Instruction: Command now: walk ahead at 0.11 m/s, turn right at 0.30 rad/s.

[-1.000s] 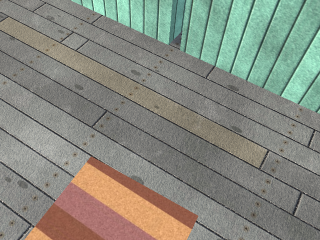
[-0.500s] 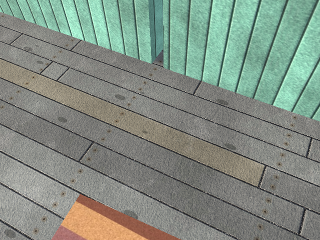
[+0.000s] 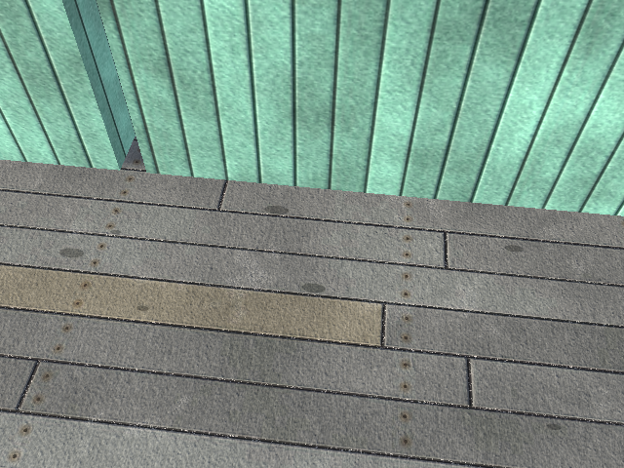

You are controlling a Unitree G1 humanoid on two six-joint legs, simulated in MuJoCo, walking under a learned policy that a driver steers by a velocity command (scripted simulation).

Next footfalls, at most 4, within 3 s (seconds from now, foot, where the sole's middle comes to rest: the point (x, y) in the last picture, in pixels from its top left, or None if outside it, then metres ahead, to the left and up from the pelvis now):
0.04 right None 0.03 -0.13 -0.78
0.52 left None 0.33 0.12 -0.78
0.96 right None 0.40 -0.13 -0.78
2.34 left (262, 351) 0.73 0.11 -0.78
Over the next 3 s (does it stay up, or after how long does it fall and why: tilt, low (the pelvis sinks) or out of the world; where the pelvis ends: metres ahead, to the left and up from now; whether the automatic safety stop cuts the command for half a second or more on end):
stays up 0.71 0.02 0.00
